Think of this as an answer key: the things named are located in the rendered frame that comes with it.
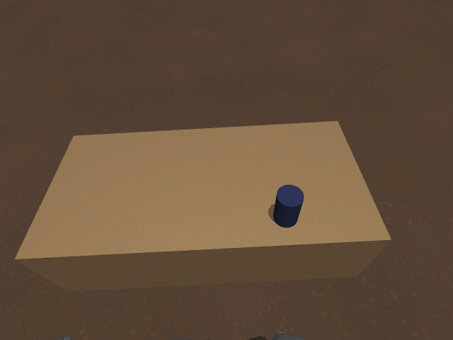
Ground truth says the can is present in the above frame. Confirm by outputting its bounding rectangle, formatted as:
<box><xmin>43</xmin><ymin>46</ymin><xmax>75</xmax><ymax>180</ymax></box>
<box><xmin>273</xmin><ymin>185</ymin><xmax>304</xmax><ymax>228</ymax></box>

